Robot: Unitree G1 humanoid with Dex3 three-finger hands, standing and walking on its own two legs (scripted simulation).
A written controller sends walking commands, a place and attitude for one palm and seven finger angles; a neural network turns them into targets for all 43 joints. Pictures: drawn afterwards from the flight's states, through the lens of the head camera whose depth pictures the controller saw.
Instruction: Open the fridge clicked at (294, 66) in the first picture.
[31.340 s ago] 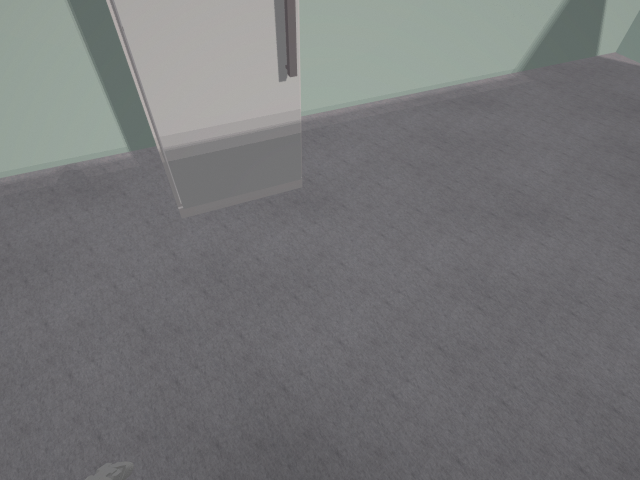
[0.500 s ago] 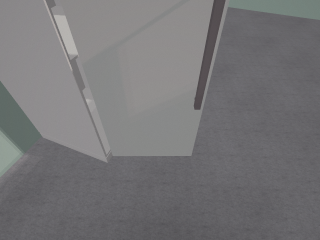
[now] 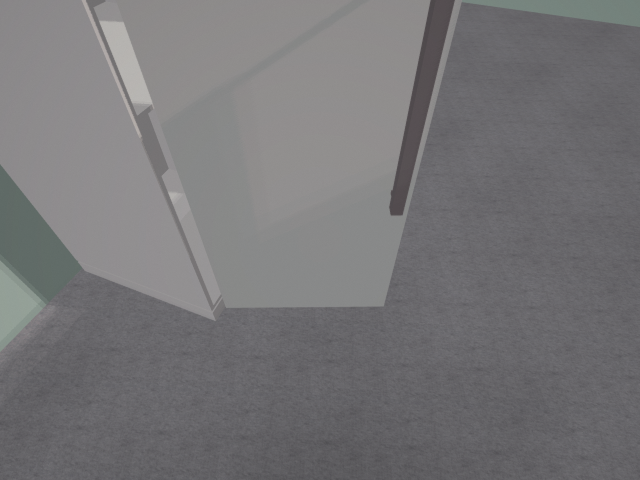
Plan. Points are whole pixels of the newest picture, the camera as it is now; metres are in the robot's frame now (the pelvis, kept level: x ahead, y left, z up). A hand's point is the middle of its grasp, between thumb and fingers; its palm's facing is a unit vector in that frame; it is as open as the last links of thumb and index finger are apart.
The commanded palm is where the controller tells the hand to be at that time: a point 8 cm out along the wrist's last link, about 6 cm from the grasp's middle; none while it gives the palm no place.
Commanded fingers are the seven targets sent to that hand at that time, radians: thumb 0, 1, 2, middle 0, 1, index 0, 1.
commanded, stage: look to check the result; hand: right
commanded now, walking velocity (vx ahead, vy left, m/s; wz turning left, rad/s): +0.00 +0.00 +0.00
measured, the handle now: (414, 108) +0.72 -0.12 +0.09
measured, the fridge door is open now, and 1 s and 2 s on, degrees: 68 68 68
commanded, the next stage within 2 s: stand and wait in 0.18 s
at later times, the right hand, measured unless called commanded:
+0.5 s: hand out of the picture +0.09 -0.23 -0.16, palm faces -0.06 +0.94 -0.32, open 7.3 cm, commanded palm none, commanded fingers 0.00 -0.90 -0.90 0.20 0.30 0.20 0.30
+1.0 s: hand out of the picture +0.10 -0.22 -0.16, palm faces -0.06 +0.94 -0.33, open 7.3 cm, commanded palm none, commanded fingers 0.00 -0.90 -0.90 0.20 0.30 0.20 0.30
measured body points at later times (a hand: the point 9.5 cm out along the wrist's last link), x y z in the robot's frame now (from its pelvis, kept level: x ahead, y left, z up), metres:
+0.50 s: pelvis +0.01 +0.01 +0.00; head +0.03 +0.01 +0.45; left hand +0.09 +0.31 -0.13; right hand +0.09 -0.28 -0.14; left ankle -0.04 +0.13 -0.75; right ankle +0.02 -0.10 -0.75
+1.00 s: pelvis +0.02 +0.02 +0.00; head +0.04 +0.02 +0.45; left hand +0.09 +0.32 -0.14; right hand +0.10 -0.27 -0.14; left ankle -0.04 +0.13 -0.75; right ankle +0.02 -0.10 -0.75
